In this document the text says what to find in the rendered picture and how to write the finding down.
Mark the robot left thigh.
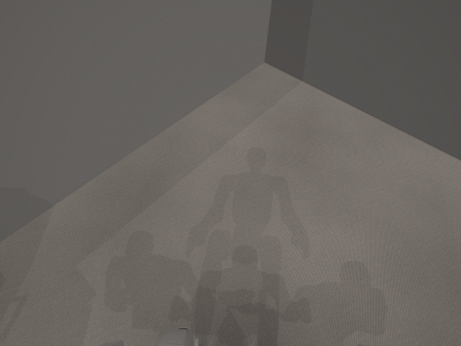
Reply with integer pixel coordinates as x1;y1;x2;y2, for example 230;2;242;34
153;329;200;346

